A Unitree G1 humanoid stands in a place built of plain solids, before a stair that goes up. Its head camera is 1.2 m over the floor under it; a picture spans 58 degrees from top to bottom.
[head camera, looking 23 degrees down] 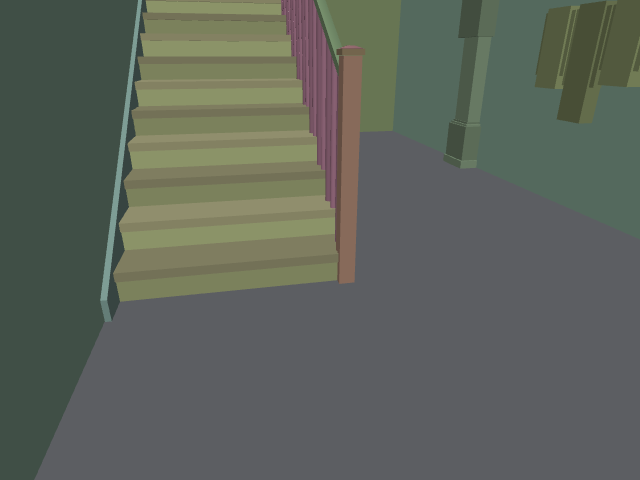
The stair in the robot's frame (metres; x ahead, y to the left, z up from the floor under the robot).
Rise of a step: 0.17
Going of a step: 0.27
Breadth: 1.27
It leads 12 degrees to the left of straight ahead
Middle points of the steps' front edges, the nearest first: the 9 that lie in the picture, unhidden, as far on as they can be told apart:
2.09 0.48 0.18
2.37 0.49 0.35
2.64 0.55 0.52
2.90 0.60 0.69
3.17 0.66 0.86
3.44 0.71 1.03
3.71 0.77 1.20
3.98 0.82 1.37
4.25 0.88 1.54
